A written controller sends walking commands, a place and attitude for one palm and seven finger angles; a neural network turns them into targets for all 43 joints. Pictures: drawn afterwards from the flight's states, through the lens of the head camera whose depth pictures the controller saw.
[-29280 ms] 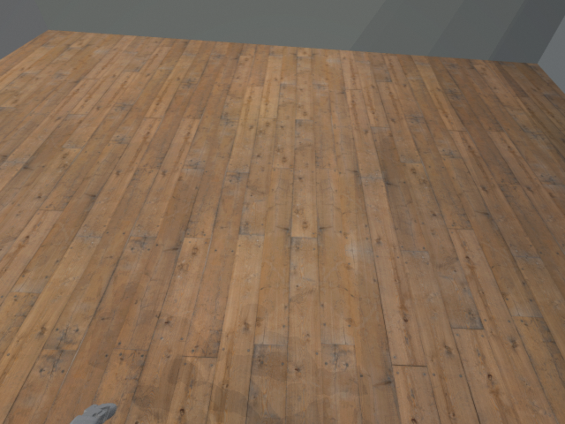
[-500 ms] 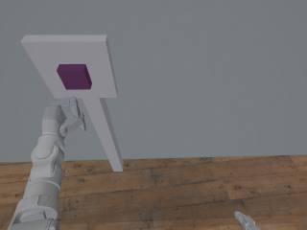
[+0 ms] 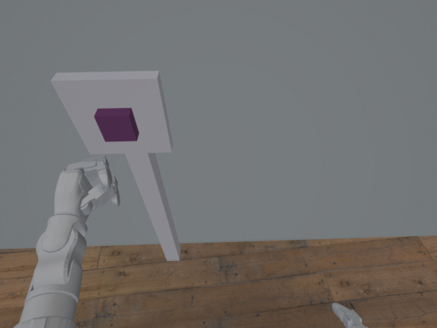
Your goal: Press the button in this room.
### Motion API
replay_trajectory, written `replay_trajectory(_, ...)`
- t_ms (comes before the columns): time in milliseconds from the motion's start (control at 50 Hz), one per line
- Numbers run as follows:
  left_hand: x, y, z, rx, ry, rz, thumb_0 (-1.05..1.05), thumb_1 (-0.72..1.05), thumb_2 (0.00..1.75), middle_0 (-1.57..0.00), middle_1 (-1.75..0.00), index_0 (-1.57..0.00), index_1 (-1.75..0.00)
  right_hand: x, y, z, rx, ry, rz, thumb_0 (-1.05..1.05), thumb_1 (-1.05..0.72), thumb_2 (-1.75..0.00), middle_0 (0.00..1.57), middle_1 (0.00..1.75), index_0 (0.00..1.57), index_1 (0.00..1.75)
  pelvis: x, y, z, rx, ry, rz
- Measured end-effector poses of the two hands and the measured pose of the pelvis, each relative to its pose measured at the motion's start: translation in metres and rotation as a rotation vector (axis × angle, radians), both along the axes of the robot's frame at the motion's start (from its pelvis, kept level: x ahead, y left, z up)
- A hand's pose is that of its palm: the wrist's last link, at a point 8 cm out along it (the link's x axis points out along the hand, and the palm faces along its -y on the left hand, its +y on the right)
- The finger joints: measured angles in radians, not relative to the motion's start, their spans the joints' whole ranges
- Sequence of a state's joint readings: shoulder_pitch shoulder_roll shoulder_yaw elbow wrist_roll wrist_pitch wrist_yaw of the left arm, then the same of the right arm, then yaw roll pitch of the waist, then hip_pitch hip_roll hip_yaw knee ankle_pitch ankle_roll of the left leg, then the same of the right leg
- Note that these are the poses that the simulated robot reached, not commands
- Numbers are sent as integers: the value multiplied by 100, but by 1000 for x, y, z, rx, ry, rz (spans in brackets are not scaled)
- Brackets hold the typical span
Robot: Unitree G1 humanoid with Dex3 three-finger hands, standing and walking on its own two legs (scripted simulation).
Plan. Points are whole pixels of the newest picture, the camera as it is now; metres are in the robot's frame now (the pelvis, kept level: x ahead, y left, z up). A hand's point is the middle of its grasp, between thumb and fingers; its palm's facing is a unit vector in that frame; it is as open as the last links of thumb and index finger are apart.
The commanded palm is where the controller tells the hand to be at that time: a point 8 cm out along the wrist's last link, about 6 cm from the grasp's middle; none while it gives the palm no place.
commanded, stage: draw the hand back to the body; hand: left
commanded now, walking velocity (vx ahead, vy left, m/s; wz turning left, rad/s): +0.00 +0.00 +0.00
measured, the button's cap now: (118, 124) +0.50 +0.24 +0.11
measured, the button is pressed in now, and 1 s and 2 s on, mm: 0 0 0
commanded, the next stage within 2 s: step back with the hand held close in 1.24 s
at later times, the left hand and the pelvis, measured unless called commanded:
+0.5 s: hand (74, 227) +0.24 +0.22 +0.13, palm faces +0.30 -0.92 -0.26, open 3.1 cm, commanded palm +0.20 +0.26 +0.15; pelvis +0.00 -0.01 +0.02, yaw +1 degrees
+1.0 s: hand (23, 257) +0.18 +0.23 +0.18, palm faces +0.41 -0.83 -0.39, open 3.1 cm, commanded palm +0.13 +0.28 +0.20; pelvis +0.01 -0.01 +0.02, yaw +1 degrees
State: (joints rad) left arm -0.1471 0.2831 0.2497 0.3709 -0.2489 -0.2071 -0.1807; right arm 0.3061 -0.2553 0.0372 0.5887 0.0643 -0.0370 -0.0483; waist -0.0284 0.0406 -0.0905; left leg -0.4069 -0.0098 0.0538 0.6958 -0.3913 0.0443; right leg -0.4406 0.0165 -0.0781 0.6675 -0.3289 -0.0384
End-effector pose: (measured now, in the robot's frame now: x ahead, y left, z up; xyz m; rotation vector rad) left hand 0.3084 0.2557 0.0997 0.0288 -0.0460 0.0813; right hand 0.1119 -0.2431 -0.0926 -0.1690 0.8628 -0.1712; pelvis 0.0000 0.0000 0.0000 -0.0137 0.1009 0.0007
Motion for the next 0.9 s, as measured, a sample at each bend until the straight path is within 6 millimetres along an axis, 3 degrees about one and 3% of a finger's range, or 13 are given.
replay_trajectory(120,-27,3,4,1,41,12,2,90,90,-130,-150,-130,-150,13,-1,9,-9,-66,23,1,-90,-90,20,30,21,30,-4,-1,3,1,-34,12)
replay_trajectory(280,-56,-1,26,16,-13,10,2,90,90,-130,-150,-130,-150,46,7,30,-5,-209,76,1,-90,-90,20,30,21,30,-6,-5,7,5,-73,20)
replay_trajectory(400,-81,3,40,185,3,152,2,90,90,-130,-150,-130,-150,63,14,43,-2,-251,112,1,-90,-90,20,30,21,30,-5,-8,14,7,-116,20)
replay_trajectory(560,-115,11,49,264,21,266,2,90,90,-130,-150,-130,-150,68,18,40,1,-204,151,1,-90,-90,20,30,21,30,1,-9,21,8,-152,23)
replay_trajectory(900,-156,13,86,380,-55,306,2,89,90,-131,-150,-130,-150,71,20,40,21,-209,135,1,-90,-90,20,30,21,30,10,-7,23,5,-178,13)
